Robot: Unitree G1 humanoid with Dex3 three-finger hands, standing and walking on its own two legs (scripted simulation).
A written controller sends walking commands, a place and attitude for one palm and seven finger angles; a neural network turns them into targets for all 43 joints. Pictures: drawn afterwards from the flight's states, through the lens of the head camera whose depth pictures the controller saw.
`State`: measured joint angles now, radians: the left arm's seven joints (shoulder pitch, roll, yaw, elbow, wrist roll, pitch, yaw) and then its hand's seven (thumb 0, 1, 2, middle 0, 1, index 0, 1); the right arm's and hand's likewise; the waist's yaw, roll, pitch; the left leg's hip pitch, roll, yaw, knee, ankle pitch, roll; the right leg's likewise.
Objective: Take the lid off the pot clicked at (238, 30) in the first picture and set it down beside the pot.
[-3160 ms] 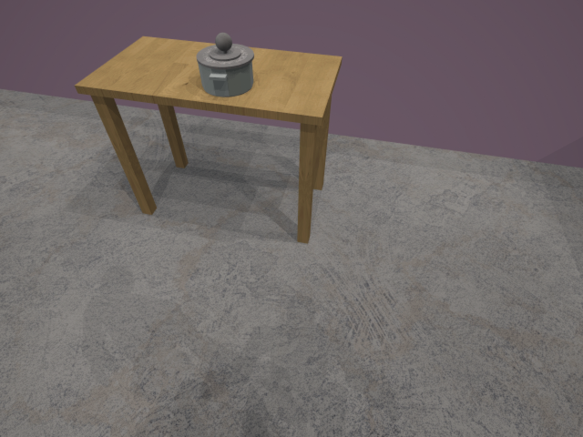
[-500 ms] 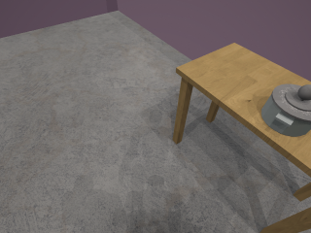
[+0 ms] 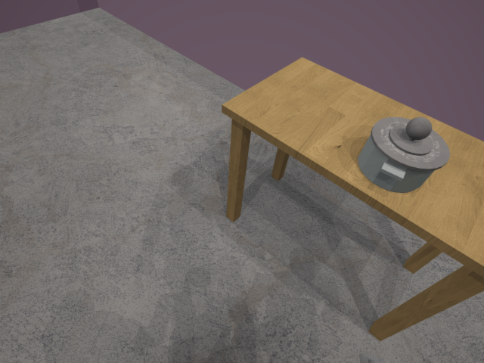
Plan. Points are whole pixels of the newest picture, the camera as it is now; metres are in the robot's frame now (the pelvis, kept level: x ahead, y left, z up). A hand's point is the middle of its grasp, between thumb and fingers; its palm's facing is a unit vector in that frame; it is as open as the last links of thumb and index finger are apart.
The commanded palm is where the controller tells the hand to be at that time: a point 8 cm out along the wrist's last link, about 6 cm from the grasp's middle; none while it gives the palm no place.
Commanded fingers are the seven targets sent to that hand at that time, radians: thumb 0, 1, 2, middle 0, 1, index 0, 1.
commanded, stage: turn to face it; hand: left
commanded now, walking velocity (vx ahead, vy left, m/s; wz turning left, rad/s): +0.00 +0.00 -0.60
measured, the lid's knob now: (418, 128) +0.65 -0.36 +0.04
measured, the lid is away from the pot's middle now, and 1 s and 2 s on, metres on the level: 0.00 0.00 0.00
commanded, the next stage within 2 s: take the last steps up to it in 0.88 s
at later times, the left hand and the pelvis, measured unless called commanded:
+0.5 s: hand (176, 345) +0.17 +0.13 -0.15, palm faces -0.29 -0.92 -0.27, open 7.4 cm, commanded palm none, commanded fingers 0.00 0.90 0.90 -0.20 -0.30 -0.20 -0.30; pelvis +0.00 -0.03 +0.00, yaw -18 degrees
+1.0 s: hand (172, 345) +0.17 +0.14 -0.16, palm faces -0.48 -0.86 -0.19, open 7.4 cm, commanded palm none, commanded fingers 0.00 0.90 0.90 -0.20 -0.30 -0.20 -0.30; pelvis +0.01 +0.00 +0.01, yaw -32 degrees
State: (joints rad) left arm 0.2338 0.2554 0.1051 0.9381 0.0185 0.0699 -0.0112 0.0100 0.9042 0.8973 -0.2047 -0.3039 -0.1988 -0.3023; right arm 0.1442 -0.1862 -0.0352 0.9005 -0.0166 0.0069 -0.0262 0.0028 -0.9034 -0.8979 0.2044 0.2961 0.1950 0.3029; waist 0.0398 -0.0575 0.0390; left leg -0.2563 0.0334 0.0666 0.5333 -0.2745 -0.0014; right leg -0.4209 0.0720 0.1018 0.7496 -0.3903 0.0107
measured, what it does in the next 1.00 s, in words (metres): steps on the spot, turning right: right foot, then left foot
